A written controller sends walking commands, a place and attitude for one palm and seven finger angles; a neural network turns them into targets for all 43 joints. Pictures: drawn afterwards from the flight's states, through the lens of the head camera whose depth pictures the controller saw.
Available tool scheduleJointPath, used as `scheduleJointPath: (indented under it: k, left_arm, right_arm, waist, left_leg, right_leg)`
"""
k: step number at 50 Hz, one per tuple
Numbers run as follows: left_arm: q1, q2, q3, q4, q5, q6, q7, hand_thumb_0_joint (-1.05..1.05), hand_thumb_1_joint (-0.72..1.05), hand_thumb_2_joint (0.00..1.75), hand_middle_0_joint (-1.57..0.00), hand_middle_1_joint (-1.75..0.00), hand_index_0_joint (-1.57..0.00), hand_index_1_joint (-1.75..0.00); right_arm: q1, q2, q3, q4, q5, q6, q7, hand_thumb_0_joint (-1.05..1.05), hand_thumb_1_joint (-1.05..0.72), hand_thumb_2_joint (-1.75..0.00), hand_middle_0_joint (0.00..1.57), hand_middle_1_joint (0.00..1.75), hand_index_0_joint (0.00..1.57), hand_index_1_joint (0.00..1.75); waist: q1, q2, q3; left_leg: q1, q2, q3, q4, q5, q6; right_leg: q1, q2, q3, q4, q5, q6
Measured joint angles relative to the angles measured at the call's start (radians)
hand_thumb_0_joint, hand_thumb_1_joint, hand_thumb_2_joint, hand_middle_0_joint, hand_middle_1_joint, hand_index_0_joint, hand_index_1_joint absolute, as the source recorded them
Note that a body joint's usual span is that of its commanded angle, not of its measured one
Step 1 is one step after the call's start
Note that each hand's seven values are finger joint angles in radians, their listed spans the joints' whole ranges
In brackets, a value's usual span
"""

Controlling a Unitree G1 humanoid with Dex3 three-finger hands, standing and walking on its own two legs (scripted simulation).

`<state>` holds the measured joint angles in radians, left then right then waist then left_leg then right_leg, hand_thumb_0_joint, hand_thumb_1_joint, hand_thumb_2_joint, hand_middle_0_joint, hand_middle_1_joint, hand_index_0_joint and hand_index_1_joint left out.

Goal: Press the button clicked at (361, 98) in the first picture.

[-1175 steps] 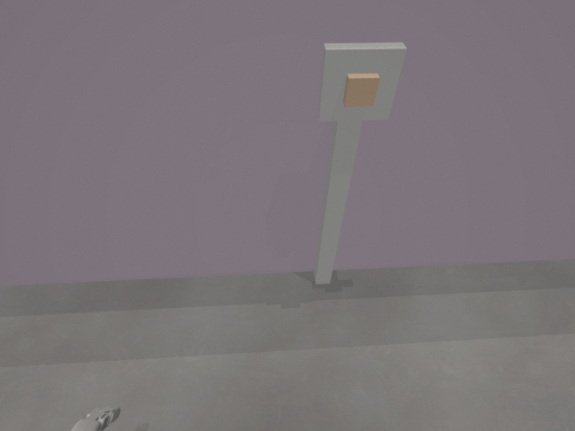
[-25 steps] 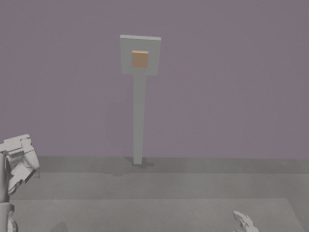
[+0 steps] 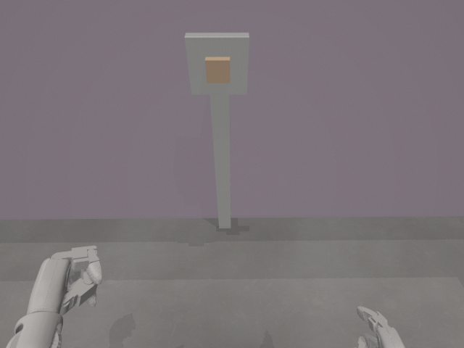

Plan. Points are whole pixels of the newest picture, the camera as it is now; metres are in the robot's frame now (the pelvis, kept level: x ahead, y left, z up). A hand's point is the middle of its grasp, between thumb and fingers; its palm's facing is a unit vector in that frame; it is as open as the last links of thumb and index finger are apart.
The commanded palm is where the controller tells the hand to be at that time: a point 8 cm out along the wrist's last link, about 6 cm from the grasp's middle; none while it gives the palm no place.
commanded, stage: let the arm hang, fingers relaxed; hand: left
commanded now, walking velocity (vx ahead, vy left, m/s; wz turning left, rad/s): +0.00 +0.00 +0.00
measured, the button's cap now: (218, 69) +0.76 +0.09 +0.11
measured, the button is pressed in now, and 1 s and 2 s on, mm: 0 0 0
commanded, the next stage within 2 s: stand and wait in 1.00 s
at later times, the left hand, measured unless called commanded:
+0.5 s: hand out of the picture -0.04 +0.20 -0.16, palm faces +0.02 -0.96 -0.28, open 5.7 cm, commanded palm none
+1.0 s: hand out of the picture +0.04 +0.13 -0.16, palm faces +0.02 -0.98 -0.19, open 7.3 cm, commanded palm none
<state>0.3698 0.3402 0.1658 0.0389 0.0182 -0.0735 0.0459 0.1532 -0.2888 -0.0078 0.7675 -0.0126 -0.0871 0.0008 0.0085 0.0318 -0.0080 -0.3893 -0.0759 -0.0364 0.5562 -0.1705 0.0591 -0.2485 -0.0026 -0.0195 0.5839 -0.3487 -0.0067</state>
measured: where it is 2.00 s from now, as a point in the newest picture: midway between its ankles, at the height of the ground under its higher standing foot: outside the picture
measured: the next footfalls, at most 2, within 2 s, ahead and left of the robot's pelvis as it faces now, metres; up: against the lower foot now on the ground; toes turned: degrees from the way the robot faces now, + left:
none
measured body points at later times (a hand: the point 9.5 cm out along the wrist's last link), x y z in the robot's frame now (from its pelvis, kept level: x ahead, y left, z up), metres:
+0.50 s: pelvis +0.00 -0.02 +0.01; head +0.02 -0.03 +0.46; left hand -0.04 +0.25 -0.13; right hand +0.01 -0.26 -0.15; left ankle +0.07 +0.08 -0.73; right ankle -0.02 -0.12 -0.73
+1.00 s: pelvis +0.03 -0.04 +0.01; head +0.04 -0.04 +0.46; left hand +0.04 +0.18 -0.15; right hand +0.03 -0.26 -0.15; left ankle +0.07 +0.08 -0.73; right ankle -0.02 -0.12 -0.73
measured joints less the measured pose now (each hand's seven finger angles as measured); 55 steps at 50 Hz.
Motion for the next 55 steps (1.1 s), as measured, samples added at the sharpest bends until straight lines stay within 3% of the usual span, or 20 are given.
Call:
scheduleJointPath:
  k: [3,8,11,17,25,33,45,55]
  left_arm:
    - [-0.090,-0.030,-0.084,0.337,0.016,0.087,-0.032,0.01,0.91,0.90,-1.22,-1.42,-1.22,-1.43]
    - [-0.088,-0.088,-0.168,0.669,0.013,0.122,-0.051,0.02,0.91,0.90,-1.09,-1.28,-1.08,-1.29]
    - [-0.079,-0.123,-0.170,0.800,-0.010,0.124,-0.037,0.02,0.91,0.90,-0.99,-1.18,-0.98,-1.19]
    - [-0.077,-0.099,-0.157,0.947,-0.007,0.102,-0.040,0.02,0.91,0.89,-0.78,-0.95,-0.76,-0.98]
    - [-0.042,-0.090,-0.156,1.078,-0.012,0.089,-0.034,0.01,0.91,0.90,-0.50,-0.64,-0.49,-0.65]
    - [-0.080,-0.114,-0.160,1.107,-0.015,0.080,-0.023,0.01,0.91,0.90,-0.28,-0.39,-0.27,-0.40]
    - [-0.141,-0.190,-0.171,1.096,-0.017,0.067,-0.015,0.01,0.91,0.90,-0.21,-0.31,-0.20,-0.31]
    - [-0.123,-0.191,-0.160,1.105,-0.020,0.066,-0.011,0.01,0.92,0.90,-0.20,-0.30,-0.20,-0.30]
  right_arm:
    - [-0.045,-0.015,-0.003,0.030,-0.009,0.038,0.005,0.01,-0.91,-0.90,0.20,0.30,0.21,0.30]
    - [-0.005,0.010,-0.001,0.084,-0.012,0.081,0.004,0.01,-0.91,-0.90,0.20,0.30,0.21,0.30]
    - [0.041,0.027,0.001,0.136,-0.016,0.106,-0.002,0.01,-0.91,-0.90,0.20,0.30,0.21,0.30]
    - [0.104,0.063,0.010,0.234,-0.016,0.128,-0.010,0.01,-0.91,-0.90,0.20,0.30,0.20,0.30]
    - [0.112,0.087,0.005,0.305,-0.009,0.121,-0.015,0.01,-0.91,-0.90,0.20,0.30,0.21,0.30]
    - [0.096,0.101,0.009,0.341,-0.009,0.111,-0.020,0.01,-0.91,-0.90,0.20,0.30,0.21,0.30]
    - [0.087,0.125,0.014,0.363,-0.009,0.100,-0.032,0.01,-0.91,-0.90,0.20,0.30,0.20,0.30]
    - [0.096,0.141,0.012,0.372,-0.007,0.096,-0.041,0.00,-0.91,-0.90,0.20,0.30,0.20,0.30]
  waist:
    - [-0.025,0.005,0.034]
    - [-0.045,-0.045,0.058]
    - [-0.036,-0.068,0.069]
    - [-0.007,-0.056,0.088]
    - [-0.012,0.002,0.081]
    - [-0.017,0.009,0.067]
    - [-0.024,-0.025,0.062]
    - [-0.021,-0.020,0.075]
  left_leg:
    - [-0.012,-0.001,0.000,0.019,0.000,-0.002]
    - [0.006,0.015,-0.021,0.024,-0.003,-0.023]
    - [0.020,0.021,-0.034,0.023,-0.009,-0.027]
    - [0.052,0.025,-0.053,-0.063,0.038,-0.032]
    - [0.103,0.028,-0.044,-0.116,0.053,-0.036]
    - [0.136,0.029,-0.034,-0.134,0.046,-0.040]
    - [0.153,0.038,-0.032,-0.141,0.028,-0.052]
    - [0.166,0.045,-0.035,-0.139,0.013,-0.060]
  right_leg:
    - [-0.019,-0.001,0.001,0.034,-0.001,0.009]
    - [0.015,0.018,-0.018,0.010,0.006,-0.013]
    - [0.042,0.027,-0.029,-0.015,0.011,-0.017]
    - [0.080,0.032,-0.044,-0.109,0.061,-0.023]
    - [0.125,0.032,-0.032,-0.159,0.078,-0.024]
    - [0.149,0.031,-0.022,-0.164,0.068,-0.028]
    - [0.169,0.040,-0.017,-0.181,0.059,-0.038]
    - [0.190,0.048,-0.018,-0.197,0.054,-0.046]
